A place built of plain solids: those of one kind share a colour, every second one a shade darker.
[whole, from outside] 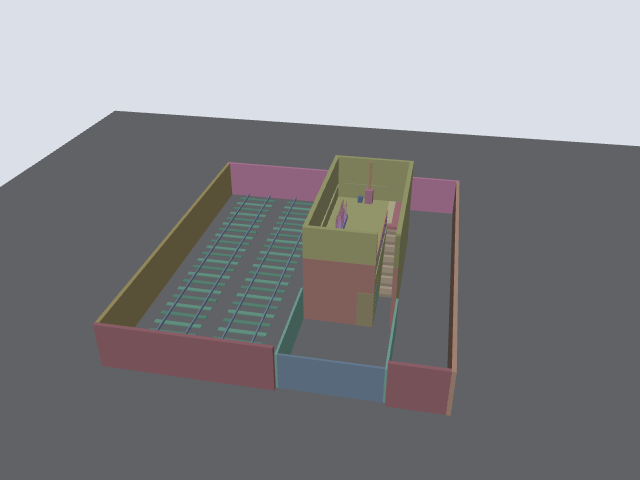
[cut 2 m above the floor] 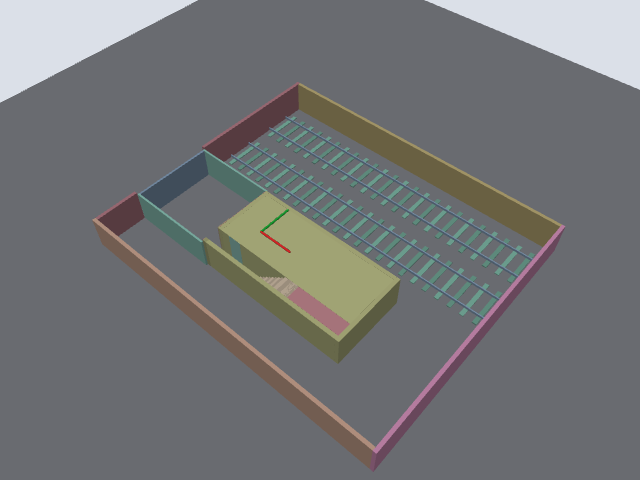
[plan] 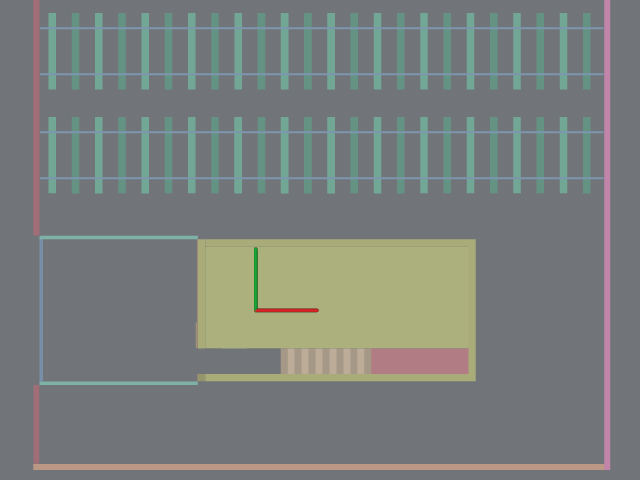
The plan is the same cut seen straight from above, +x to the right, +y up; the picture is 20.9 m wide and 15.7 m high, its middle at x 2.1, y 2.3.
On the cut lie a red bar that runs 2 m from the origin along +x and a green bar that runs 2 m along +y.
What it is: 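A railway signal box with its stair inside, its base rendered, brick-red without and limewashed within; 8.6 x 4.2 m within the walls, the operating floor 2.75 m up, 2.6 m high; one straight flight of 14 risers of 0.197 m on goings of 0.228 m, 0.84 m clear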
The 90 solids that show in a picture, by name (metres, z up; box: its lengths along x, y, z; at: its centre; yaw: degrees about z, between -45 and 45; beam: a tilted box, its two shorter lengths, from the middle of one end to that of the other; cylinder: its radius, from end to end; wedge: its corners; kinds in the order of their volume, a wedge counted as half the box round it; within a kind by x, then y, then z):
{
 "upper_front_1": {"box": [8.61, 3.33, 2.8], "at": [2.65, 0.42, 1.35]},
 "wall_1": {"box": [0.24, 0.24, 5.41], "at": [-1.78, -2.2, 2.66]},
 "wall_2": {"box": [0.24, 3.57, 5.41], "at": [-1.78, 0.54, 2.66]},
 "wall_3": {"box": [8.61, 0.24, 5.41], "at": [2.65, -2.2, 2.66]},
 "wall_4": {"box": [8.61, 0.24, 5.41], "at": [2.65, 2.2, 2.66]},
 "wall_5": {"box": [0.24, 4.65, 5.41], "at": [7.08, 0.0, 2.66]},
 "bound_back_1": {"box": [18.67, 0.2, 2.45], "at": [2.06, -5.12, 1.18]},
 "bound_line_1": {"box": [18.47, 0.2, 2.45], "at": [2.16, 10.62, 1.18]},
 "bound_end_1": {"box": [0.2, 15.95, 2.45], "at": [11.5, 2.75, 1.18]},
 "upper_head_1": {"box": [3.18, 0.84, 2.8], "at": [5.37, -1.67, 1.35]},
 "bound_near_1": {"box": [0.2, 2.58, 2.45], "at": [-7.18, -3.73, 1.18]},
 "bound_near_2": {"box": [0.2, 8.28, 2.45], "at": [-7.18, 6.58, 1.18]},
 "step_1": {"box": [0.23, 0.84, 0.25], "at": [0.93, -1.67, 0.07]},
 "step_2": {"box": [0.23, 0.84, 0.44], "at": [1.16, -1.67, 0.17]},
 "step_3": {"box": [0.23, 0.84, 0.64], "at": [1.39, -1.67, 0.27]},
 "step_4": {"box": [0.23, 0.84, 0.84], "at": [1.61, -1.67, 0.37]},
 "step_5": {"box": [0.23, 0.84, 1.03], "at": [1.84, -1.67, 0.47]},
 "step_6": {"box": [0.23, 0.84, 1.23], "at": [2.07, -1.67, 0.57]},
 "step_7": {"box": [0.23, 0.84, 1.43], "at": [2.3, -1.67, 0.66]},
 "step_8": {"box": [0.23, 0.84, 1.62], "at": [2.52, -1.67, 0.76]},
 "step_9": {"box": [0.23, 0.84, 1.82], "at": [2.75, -1.67, 0.86]},
 "step_10": {"box": [0.23, 0.84, 2.02], "at": [2.98, -1.67, 0.96]},
 "step_11": {"box": [0.23, 0.84, 2.21], "at": [3.21, -1.67, 1.06]},
 "step_12": {"box": [0.23, 0.84, 2.41], "at": [3.44, -1.67, 1.16]},
 "step_13": {"box": [0.23, 0.84, 2.61], "at": [3.67, -1.67, 1.25]},
 "sleeper_1": {"box": [0.25, 2.5, 0.11], "at": [-6.66, 5.07, 0.01]},
 "sleeper_2": {"box": [0.25, 2.5, 0.11], "at": [-6.66, 8.47, 0.01]},
 "sleeper_3": {"box": [0.25, 2.5, 0.11], "at": [-5.9, 5.07, 0.01]},
 "sleeper_4": {"box": [0.25, 2.5, 0.11], "at": [-5.9, 8.47, 0.01]},
 "sleeper_5": {"box": [0.25, 2.5, 0.11], "at": [-5.14, 5.07, 0.01]},
 "sleeper_6": {"box": [0.25, 2.5, 0.11], "at": [-5.14, 8.47, 0.01]},
 "sleeper_7": {"box": [0.25, 2.5, 0.11], "at": [-4.38, 5.07, 0.01]},
 "sleeper_8": {"box": [0.25, 2.5, 0.11], "at": [-4.38, 8.47, 0.01]},
 "sleeper_9": {"box": [0.25, 2.5, 0.11], "at": [-3.62, 5.07, 0.01]},
 "sleeper_10": {"box": [0.25, 2.5, 0.11], "at": [-3.62, 8.47, 0.01]},
 "sleeper_11": {"box": [0.25, 2.5, 0.11], "at": [-2.86, 5.07, 0.01]},
 "sleeper_12": {"box": [0.25, 2.5, 0.11], "at": [-2.86, 8.47, 0.01]},
 "sleeper_13": {"box": [0.25, 2.5, 0.11], "at": [-2.1, 5.07, 0.01]},
 "sleeper_14": {"box": [0.25, 2.5, 0.11], "at": [-2.1, 8.47, 0.01]},
 "sleeper_15": {"box": [0.25, 2.5, 0.11], "at": [-1.34, 5.07, 0.01]},
 "sleeper_16": {"box": [0.25, 2.5, 0.11], "at": [-1.34, 8.47, 0.01]},
 "sleeper_17": {"box": [0.25, 2.5, 0.11], "at": [-0.58, 5.07, 0.01]},
 "sleeper_18": {"box": [0.25, 2.5, 0.11], "at": [-0.58, 8.47, 0.01]},
 "sleeper_19": {"box": [0.25, 2.5, 0.11], "at": [0.18, 5.07, 0.01]},
 "sleeper_20": {"box": [0.25, 2.5, 0.11], "at": [0.18, 8.47, 0.01]},
 "sleeper_21": {"box": [0.25, 2.5, 0.11], "at": [0.94, 5.07, 0.01]},
 "sleeper_22": {"box": [0.25, 2.5, 0.11], "at": [0.94, 8.47, 0.01]},
 "sleeper_23": {"box": [0.25, 2.5, 0.11], "at": [1.7, 5.07, 0.01]},
 "sleeper_24": {"box": [0.25, 2.5, 0.11], "at": [1.7, 8.47, 0.01]},
 "sleeper_25": {"box": [0.25, 2.5, 0.11], "at": [2.46, 5.07, 0.01]},
 "sleeper_26": {"box": [0.25, 2.5, 0.11], "at": [2.46, 8.47, 0.01]},
 "sleeper_27": {"box": [0.25, 2.5, 0.11], "at": [3.22, 5.07, 0.01]},
 "sleeper_28": {"box": [0.25, 2.5, 0.11], "at": [3.22, 8.47, 0.01]},
 "sleeper_29": {"box": [0.25, 2.5, 0.11], "at": [3.98, 5.07, 0.01]},
 "sleeper_30": {"box": [0.25, 2.5, 0.11], "at": [3.98, 8.47, 0.01]},
 "sleeper_31": {"box": [0.25, 2.5, 0.11], "at": [4.74, 5.07, 0.01]},
 "sleeper_32": {"box": [0.25, 2.5, 0.11], "at": [4.74, 8.47, 0.01]},
 "sleeper_33": {"box": [0.25, 2.5, 0.11], "at": [5.5, 5.07, 0.01]},
 "sleeper_34": {"box": [0.25, 2.5, 0.11], "at": [5.5, 8.47, 0.01]},
 "sleeper_35": {"box": [0.25, 2.5, 0.11], "at": [6.26, 5.07, 0.01]},
 "sleeper_36": {"box": [0.25, 2.5, 0.11], "at": [6.26, 8.47, 0.01]},
 "sleeper_37": {"box": [0.25, 2.5, 0.11], "at": [7.02, 5.07, 0.01]},
 "sleeper_38": {"box": [0.25, 2.5, 0.11], "at": [7.02, 8.47, 0.01]},
 "sleeper_39": {"box": [0.25, 2.5, 0.11], "at": [7.78, 5.07, 0.01]},
 "sleeper_40": {"box": [0.25, 2.5, 0.11], "at": [7.78, 8.47, 0.01]},
 "sleeper_41": {"box": [0.25, 2.5, 0.11], "at": [8.54, 5.07, 0.01]},
 "sleeper_42": {"box": [0.25, 2.5, 0.11], "at": [8.54, 8.47, 0.01]},
 "sleeper_43": {"box": [0.25, 2.5, 0.11], "at": [9.3, 5.07, 0.01]},
 "sleeper_44": {"box": [0.25, 2.5, 0.11], "at": [9.3, 8.47, 0.01]},
 "sleeper_45": {"box": [0.25, 2.5, 0.11], "at": [10.06, 5.07, 0.01]},
 "sleeper_46": {"box": [0.25, 2.5, 0.11], "at": [10.06, 8.47, 0.01]},
 "sleeper_47": {"box": [0.25, 2.5, 0.11], "at": [10.82, 5.07, 0.01]},
 "sleeper_48": {"box": [0.25, 2.5, 0.11], "at": [10.82, 8.47, 0.01]},
 "fence_1": {"box": [5.18, 0.12, 1.95], "at": [-4.49, -2.38, 0.93]},
 "fence_2": {"box": [5.18, 0.12, 1.95], "at": [-4.49, 2.38, 0.93]},
 "fence_end_1": {"box": [0.12, 4.65, 1.95], "at": [-7.02, 0.0, 0.93]},
 "rail_line_1": {"box": [18.43, 0.07, 0.15], "at": [2.16, 4.32, 0.14]},
 "rail_line_2": {"box": [18.43, 0.07, 0.15], "at": [2.16, 5.83, 0.14]},
 "rail_line_3": {"box": [18.43, 0.07, 0.15], "at": [2.16, 7.72, 0.14]},
 "rail_line_4": {"box": [18.43, 0.07, 0.15], "at": [2.16, 9.23, 0.14]},
 "lever_frame_1": {"box": [2.8, 0.34, 0.35], "at": [2.9, 1.24, 2.88]},
 "skin_1": {"box": [0.02, 0.24, 3.7], "at": [-1.91, -2.2, 1.8]},
 "skin_2": {"box": [0.02, 3.57, 3.7], "at": [-1.91, 0.54, 1.8]},
 "stove_1": {"box": [0.46, 0.46, 0.91], "at": [6.54, 0.14, 3.16]},
 "upper_lap_1": {"box": [2.83, 0.4, 0.12], "at": [5.54, -1.25, 2.69]},
 "door_leaf_1": {"box": [0.042, 0.84, 1.99], "at": [-1.94, -0.82, 1.01]},
 "locking_door_1": {"box": [0.8, 0.025, 2.03], "at": [-0.71, -1.24, 0.96]},
 "stove_flue_1": {"box": [0.13, 0.13, 1.75], "at": [6.59, 0.14, 4.49]},
 "rail_top_1": {"box": [5.43, 0.08, 0.06], "at": [1.06, -1.19, 3.76]},
 "win_board_1": {"box": [0.09, 2.59, 0.035], "at": [6.92, 0.48, 3.69]}
}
